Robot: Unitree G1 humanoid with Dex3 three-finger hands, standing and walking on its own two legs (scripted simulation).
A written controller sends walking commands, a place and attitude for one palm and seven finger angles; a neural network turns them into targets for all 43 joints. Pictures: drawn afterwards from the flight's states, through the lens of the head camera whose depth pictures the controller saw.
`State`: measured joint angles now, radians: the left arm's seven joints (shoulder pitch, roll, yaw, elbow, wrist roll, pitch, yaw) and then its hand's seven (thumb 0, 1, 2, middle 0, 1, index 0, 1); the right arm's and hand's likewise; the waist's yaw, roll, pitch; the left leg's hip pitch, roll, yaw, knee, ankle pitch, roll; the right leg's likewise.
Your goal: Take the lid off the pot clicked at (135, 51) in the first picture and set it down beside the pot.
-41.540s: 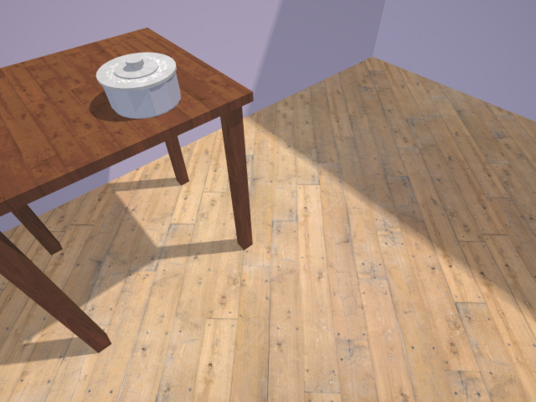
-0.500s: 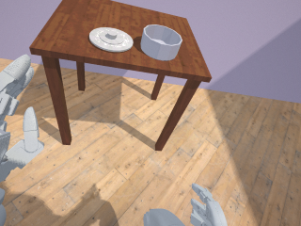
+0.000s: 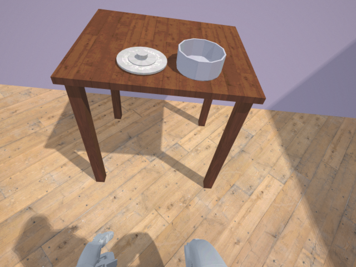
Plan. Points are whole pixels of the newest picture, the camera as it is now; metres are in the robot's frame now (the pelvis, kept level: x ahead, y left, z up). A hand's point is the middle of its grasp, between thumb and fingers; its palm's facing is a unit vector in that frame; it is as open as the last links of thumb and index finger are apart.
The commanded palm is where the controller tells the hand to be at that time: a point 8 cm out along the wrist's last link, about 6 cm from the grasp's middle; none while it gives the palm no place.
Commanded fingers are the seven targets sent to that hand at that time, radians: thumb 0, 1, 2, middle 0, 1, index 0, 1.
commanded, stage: stop stepping back and stand still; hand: left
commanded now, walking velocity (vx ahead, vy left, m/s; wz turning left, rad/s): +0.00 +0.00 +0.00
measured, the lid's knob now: (142, 54) +0.86 +0.09 +0.03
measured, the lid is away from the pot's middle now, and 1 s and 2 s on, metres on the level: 0.23 0.23 0.23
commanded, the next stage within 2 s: let the arm hang, fingers relaxed in 0.84 s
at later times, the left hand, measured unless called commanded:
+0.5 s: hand out of the picture +0.17 +0.11 -0.18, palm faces +0.00 -0.97 -0.23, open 7.4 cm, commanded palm none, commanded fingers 0.00 0.90 0.90 -0.20 -0.30 -0.20 -0.30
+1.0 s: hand (123, 250) +0.22 +0.11 -0.18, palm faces -0.02 -0.97 -0.26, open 7.4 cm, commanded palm none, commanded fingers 0.00 0.90 0.90 -0.20 -0.30 -0.20 -0.30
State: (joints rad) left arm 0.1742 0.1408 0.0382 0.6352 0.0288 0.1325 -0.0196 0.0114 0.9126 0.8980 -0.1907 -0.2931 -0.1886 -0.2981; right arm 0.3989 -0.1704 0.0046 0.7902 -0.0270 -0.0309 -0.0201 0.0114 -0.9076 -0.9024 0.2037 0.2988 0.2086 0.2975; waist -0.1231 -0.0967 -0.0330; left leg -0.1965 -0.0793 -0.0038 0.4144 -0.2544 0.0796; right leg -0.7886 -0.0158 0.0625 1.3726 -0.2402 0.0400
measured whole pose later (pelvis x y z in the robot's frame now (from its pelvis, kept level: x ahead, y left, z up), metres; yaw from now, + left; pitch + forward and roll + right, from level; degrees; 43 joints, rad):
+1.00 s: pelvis +0.15 -0.08 -0.01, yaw -2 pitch +1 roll +1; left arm 0.14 0.18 0.05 1.07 0.01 0.03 0.05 0.00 0.91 0.90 -0.20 -0.30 -0.20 -0.30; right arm 0.28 -0.13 -0.05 0.98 -0.01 0.03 -0.05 0.01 -0.91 -0.90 0.20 0.30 0.20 0.30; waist -0.03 0.00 0.09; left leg -0.15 0.01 0.06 0.52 -0.38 0.00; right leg -0.26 -0.01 0.02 0.60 -0.32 -0.01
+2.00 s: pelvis +0.12 -0.07 +0.00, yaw -2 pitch -1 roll +0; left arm 0.28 0.09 0.02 1.20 0.01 0.00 0.04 0.01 0.91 0.90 -0.20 -0.30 -0.20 -0.30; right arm 0.34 -0.07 -0.03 1.12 0.00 -0.01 -0.05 0.01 -0.91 -0.90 0.20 0.30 0.20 0.30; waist -0.02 -0.01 0.05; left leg -0.12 0.02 0.07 0.44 -0.30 0.01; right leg -0.20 0.00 0.02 0.46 -0.24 0.00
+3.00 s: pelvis +0.12 -0.07 +0.00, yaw -2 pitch -1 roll +0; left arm 0.27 0.11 0.03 1.17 0.01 0.00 0.05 0.01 0.92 0.90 -0.20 -0.29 -0.20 -0.30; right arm 0.32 -0.08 -0.03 1.12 0.00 -0.01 -0.05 0.01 -0.91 -0.90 0.20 0.30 0.20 0.30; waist -0.02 0.00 0.07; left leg -0.12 0.02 0.07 0.44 -0.31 0.01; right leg -0.20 0.00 0.02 0.47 -0.25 0.01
